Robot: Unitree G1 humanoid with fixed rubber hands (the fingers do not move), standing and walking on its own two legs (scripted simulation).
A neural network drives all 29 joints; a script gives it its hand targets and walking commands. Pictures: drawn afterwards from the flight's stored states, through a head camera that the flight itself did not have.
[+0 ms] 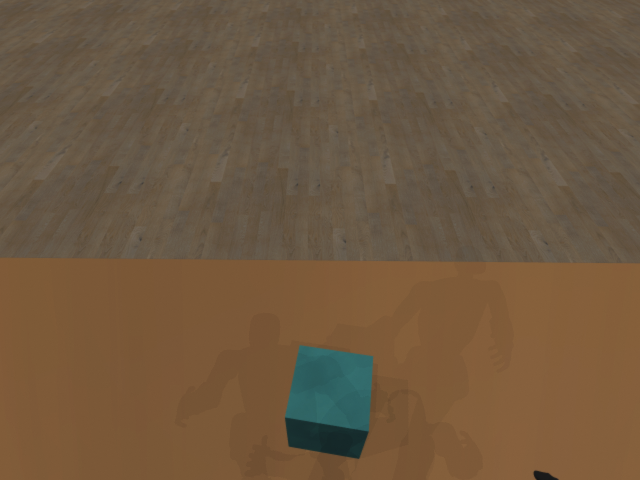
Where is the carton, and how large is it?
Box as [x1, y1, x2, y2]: [285, 345, 372, 458]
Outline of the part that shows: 300,345 285,414 289,446 358,458 368,431 372,356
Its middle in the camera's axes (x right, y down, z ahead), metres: +0.03 +0.47 +1.11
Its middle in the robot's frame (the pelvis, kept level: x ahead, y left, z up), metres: +0.47 -0.05 -0.66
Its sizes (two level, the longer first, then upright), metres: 0.210 0.200 0.250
